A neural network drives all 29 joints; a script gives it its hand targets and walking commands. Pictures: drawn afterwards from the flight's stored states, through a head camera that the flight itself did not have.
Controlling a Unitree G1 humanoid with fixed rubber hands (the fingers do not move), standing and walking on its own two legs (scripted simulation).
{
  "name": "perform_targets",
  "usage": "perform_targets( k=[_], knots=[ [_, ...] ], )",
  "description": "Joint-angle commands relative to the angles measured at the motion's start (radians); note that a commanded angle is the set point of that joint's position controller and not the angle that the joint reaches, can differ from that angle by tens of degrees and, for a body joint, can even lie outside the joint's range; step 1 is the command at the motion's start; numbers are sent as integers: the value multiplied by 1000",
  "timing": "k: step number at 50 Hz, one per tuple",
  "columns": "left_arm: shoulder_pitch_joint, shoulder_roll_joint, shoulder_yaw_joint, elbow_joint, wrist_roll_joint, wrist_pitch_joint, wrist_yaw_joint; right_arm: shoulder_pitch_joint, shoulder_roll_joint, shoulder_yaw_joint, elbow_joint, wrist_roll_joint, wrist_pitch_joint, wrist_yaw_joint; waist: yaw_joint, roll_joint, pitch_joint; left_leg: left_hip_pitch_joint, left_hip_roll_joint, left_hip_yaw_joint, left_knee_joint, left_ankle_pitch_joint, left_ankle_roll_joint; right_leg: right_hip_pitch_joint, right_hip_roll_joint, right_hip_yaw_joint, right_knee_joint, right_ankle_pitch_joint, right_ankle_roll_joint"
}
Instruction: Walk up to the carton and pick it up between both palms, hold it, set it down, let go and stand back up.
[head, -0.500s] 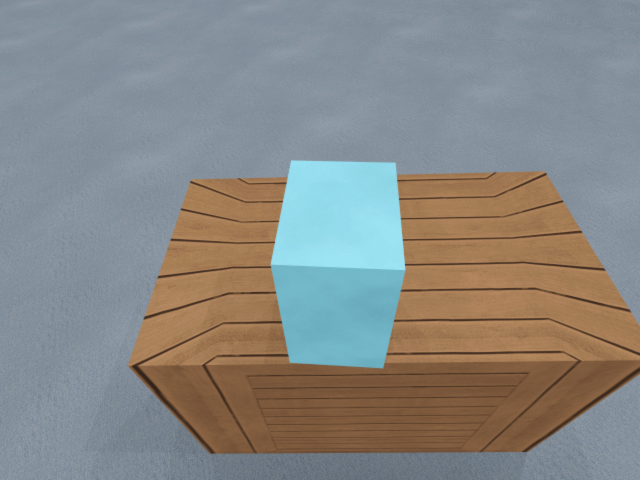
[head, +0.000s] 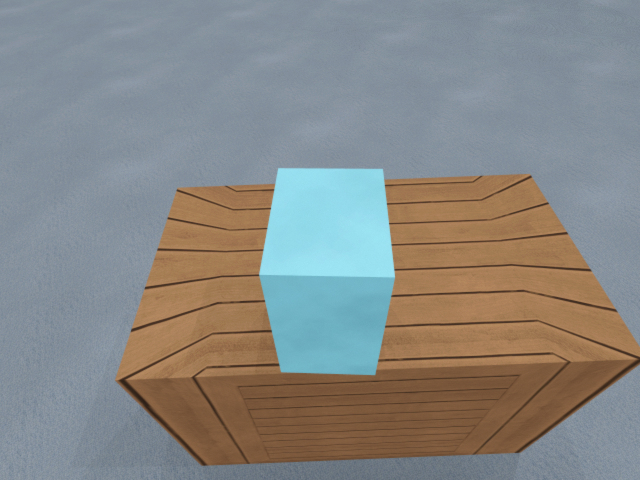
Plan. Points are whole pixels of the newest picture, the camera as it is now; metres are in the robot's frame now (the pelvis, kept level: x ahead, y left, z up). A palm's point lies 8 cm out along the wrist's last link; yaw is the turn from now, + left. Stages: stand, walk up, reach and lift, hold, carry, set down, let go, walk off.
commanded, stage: walk up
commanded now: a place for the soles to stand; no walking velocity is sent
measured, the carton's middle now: (328, 276) +0.44 +0.02 -0.04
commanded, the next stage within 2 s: reach and lift in 0.32 s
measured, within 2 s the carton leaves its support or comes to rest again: neither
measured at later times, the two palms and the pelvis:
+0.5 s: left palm out of the picture +0.14 +0.28 -0.13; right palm out of the picture +0.11 -0.28 -0.13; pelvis -0.04 -0.01 -0.03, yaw +1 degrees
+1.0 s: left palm out of the picture +0.15 +0.25 -0.09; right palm out of the picture +0.13 -0.24 -0.09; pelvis +0.00 +0.00 -0.01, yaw -1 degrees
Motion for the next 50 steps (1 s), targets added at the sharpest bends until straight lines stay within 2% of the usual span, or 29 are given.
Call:
perform_targets(
  k=[1, 3, 5, 6, 7, 9, 12, 16, 17, 18, 19, 20, 21, 22, 24, 26, 30, 33, 34, 36, 38, 39, 41, 42, 43, 44, 46, 48, 50],
  knots=[
    [-11, 230, 41, -64, 3, -18, 11, -36, -241, -49, -73, -2, -17, -8, 9, 23, -82, 82, 103, -66, -57, 172, 39, -67, -82, 16, -52, 240, -70],
    [-17, 226, 45, -64, 5, -16, 10, -33, -225, -49, -75, -1, -16, -10, 8, -38, -70, 83, 100, -64, -43, 139, 32, -86, -88, 17, -75, 249, -71],
    [-25, 226, 46, -58, 1, -16, 10, -32, -209, -43, -78, 3, -18, -12, -5, -28, -76, 95, 106, -76, -68, 107, 41, -95, -85, 24, -69, 229, -61],
    [-12, 220, 41, -64, 0, -16, 10, -24, -227, -47, -72, -1, -16, -9, 0, 29, -81, 78, 108, -78, -65, 102, 39, -75, -83, 26, -67, 210, -62],
    [-26, 218, 41, -61, 0, -16, 11, -12, -211, -39, -59, 7, -14, -8, -4, -6, -68, 82, 105, -81, -75, 88, 33, -93, -84, 27, -83, 183, -65],
    [-16, 210, 40, -64, -1, -16, 8, -33, -231, -48, -70, -3, -15, -10, 4, 7, -45, 70, 100, -83, -86, 17, 47, -106, -72, 33, -76, 168, -63],
    [-11, 225, 41, -66, 6, -13, 7, -26, -221, -41, -66, -3, -16, -10, 2, 16, -32, 59, 110, -95, -92, 77, 37, -118, -70, 21, -81, 132, -63],
    [-5, 212, 39, -66, 3, -19, 7, -26, -230, -45, -68, -2, -14, -7, -6, 6, -63, 88, 108, -88, -68, 37, 43, -109, -71, 33, -88, 155, -61],
    [-599, 268, 47, -504, -24, 151, 27, -427, -16, -106, -150, -157, -124, 28, -8, -41, -42, -107, -23, 76, 125, -209, -34, -330, 32, -155, 84, -254, -57],
    [-485, 241, 15, -519, -34, 285, 50, -332, -98, -128, -180, -124, -104, 73, -19, -26, 1, -109, 1, 49, 178, -267, -1, -345, 22, -194, 133, -268, -100],
    [-441, 221, 22, -553, -23, 334, 48, -299, -94, -114, -202, -116, -81, 81, 2, -34, 10, -87, 0, 63, 192, -286, 6, -356, 8, -190, 121, -282, -107],
    [-394, 194, 20, -582, -12, 388, 42, -263, -102, -133, -241, -112, -61, 87, -15, -66, -40, -47, 9, 62, 205, -233, 6, -363, 11, -175, 124, -228, -93],
    [-339, 191, 15, -586, 8, 448, 26, -225, -117, -142, -241, -99, -44, 83, -37, -63, -95, -17, 20, 63, 239, -216, -4, -363, 8, -187, 150, -204, -97],
    [-326, 195, 21, -630, 31, 490, 16, -207, -135, -139, -272, -66, -26, 82, -33, -48, -104, -8, 8, 74, 256, -219, -4, -339, 1, -192, 161, -184, -105],
    [-243, 151, 16, -724, 57, 544, 7, -91, -152, -126, -279, -20, -8, 62, -79, 8, -211, 57, 25, 51, 274, -78, -26, -276, 19, -179, 186, -6, -101],
    [-152, 143, 57, -795, 75, 568, 5, -37, -152, -99, -290, 20, 1, 39, -58, 65, -269, 96, 16, 49, 275, 61, -50, -212, 42, -194, 174, 93, -99],
    [-65, 135, 127, -843, 107, 549, 12, -41, -154, -60, -373, 57, -31, 16, -4, 36, -248, 122, -15, 65, 226, 121, -43, -188, 66, -203, 126, 183, -77],
    [-80, 91, 100, -778, 124, 533, 14, -86, -155, -85, -373, 23, -36, 14, -5, 45, -117, 80, -30, 55, 179, 62, -43, -205, 64, -200, 103, 124, -74],
    [-54, 86, 104, -746, 131, 520, 11, -68, -127, -61, -405, 24, -42, 8, 19, 41, -85, 85, -46, 68, 172, 54, -35, -209, 65, -184, 93, 131, -66],
    [-119, 98, 115, -751, 133, 497, 8, -85, -90, -60, -430, 8, -45, 3, 9, 30, 4, 48, -45, 78, 135, -38, -24, -227, 60, -164, 63, 55, -63],
    [-120, 88, 95, -757, 101, 462, 18, -63, -55, -58, -490, 7, -63, 4, 7, 57, -15, 27, -43, 74, 105, -51, -25, -205, 59, -164, 59, 46, -68],
    [-144, 102, 91, -781, 86, 440, 21, -57, -34, -46, -519, -1, -69, 9, 12, 42, -19, 28, -42, 74, 103, -61, -23, -218, 57, -152, 55, 31, -64],
    [-124, 79, 83, -797, 65, 408, 32, -24, -27, -63, -515, -20, -87, 13, -5, 44, -39, 43, -37, 76, 101, -10, -28, -215, 54, -155, 45, 82, -61],
    [-133, 97, 91, -817, 64, 379, 33, -19, -7, -34, -540, -14, -99, 11, 14, 63, -83, 63, -41, 83, 101, -15, -27, -199, 55, -145, 44, 58, -59],
    [-109, 65, 83, -823, 44, 361, 34, 9, -2, -61, -525, -35, -102, 10, 0, 65, -74, 61, -31, 76, 90, 27, -34, -199, 54, -146, 48, 102, -67],
    [-99, 60, 81, -847, 18, 333, 34, 25, 12, -56, -564, -28, -119, 13, -2, 25, -96, 85, -37, 76, 81, 27, -35, -190, 56, -154, 31, 114, -55],
    [-91, 63, 64, -821, 12, 296, 29, 32, 8, -71, -568, -36, -141, 4, -10, 9, -118, 97, -43, 79, 82, 66, -33, -190, 46, -155, 28, 163, -41],
    [-77, 53, 68, -839, -4, 258, 28, 48, 42, -64, -549, -42, -161, 2, -11, 37, -139, 108, -50, 82, 76, 78, -35, -190, 45, -146, 3, 147, -49],
    [-70, 60, 70, -842, -15, 211, 22, 65, 60, -63, -564, -57, -191, -7, -7, 21, -138, 98, -53, 72, 68, 95, -30, -184, 39, -136, 4, 181, -37]
  ],
)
